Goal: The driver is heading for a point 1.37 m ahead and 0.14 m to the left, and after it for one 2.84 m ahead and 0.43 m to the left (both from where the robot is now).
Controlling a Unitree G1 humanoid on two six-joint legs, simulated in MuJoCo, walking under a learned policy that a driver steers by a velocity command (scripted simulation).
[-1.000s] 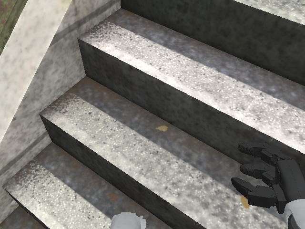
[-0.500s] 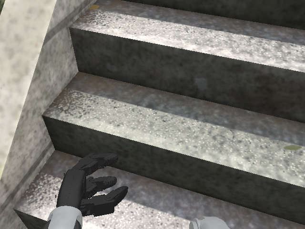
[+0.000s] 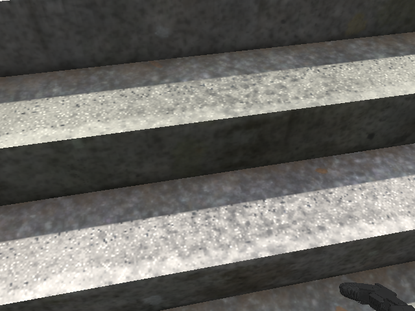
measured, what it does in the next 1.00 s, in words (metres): climbs, turning left: right foot 0.19 m higher, then left foot 0.19 m higher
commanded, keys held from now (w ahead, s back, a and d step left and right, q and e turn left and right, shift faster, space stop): w+e+shift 0.10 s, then w+shift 0.08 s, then w+q+shift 0.82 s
